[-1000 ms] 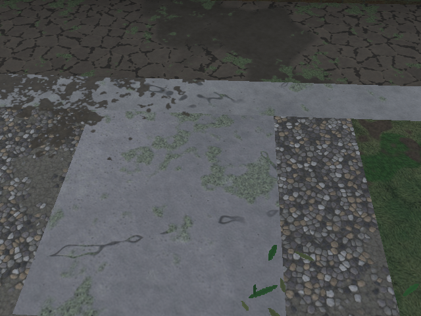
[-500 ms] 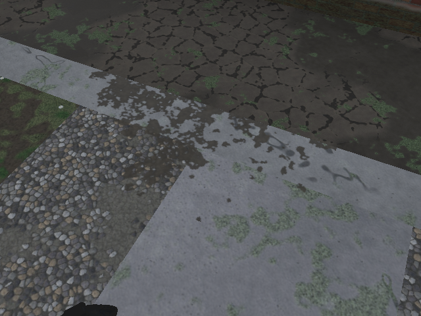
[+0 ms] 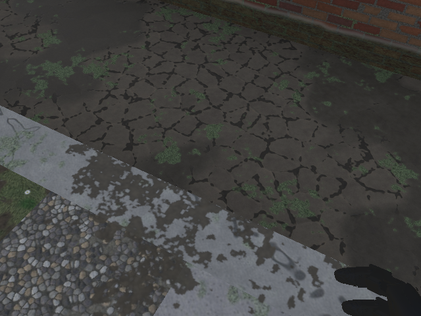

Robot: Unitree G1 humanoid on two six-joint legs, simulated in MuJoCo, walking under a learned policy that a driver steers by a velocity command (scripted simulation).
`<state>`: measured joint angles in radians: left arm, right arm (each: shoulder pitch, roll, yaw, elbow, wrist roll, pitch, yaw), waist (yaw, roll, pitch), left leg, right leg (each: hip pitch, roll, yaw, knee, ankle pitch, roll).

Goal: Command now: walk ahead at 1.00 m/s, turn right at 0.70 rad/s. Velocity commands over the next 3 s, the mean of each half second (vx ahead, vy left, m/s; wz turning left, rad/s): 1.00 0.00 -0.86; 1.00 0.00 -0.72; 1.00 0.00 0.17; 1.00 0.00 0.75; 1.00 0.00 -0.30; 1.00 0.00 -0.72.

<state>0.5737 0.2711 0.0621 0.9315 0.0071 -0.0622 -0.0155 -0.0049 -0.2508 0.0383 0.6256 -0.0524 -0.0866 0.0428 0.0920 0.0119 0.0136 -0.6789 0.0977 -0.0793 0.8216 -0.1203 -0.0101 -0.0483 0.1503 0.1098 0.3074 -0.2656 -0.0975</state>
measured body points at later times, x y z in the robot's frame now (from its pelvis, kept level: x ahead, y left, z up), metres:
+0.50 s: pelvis +0.43 -0.01 -0.04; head +0.46 -0.02 +0.41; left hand +0.77 +0.10 -0.08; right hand +0.25 -0.25 -0.15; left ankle +0.31 +0.16 -0.73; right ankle +0.56 -0.13 -0.71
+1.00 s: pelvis +0.63 -0.07 -0.06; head +0.64 -0.09 +0.39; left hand +0.99 -0.16 -0.05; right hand +0.56 -0.34 -0.15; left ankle +0.74 +0.00 -0.74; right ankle +0.57 -0.20 -0.68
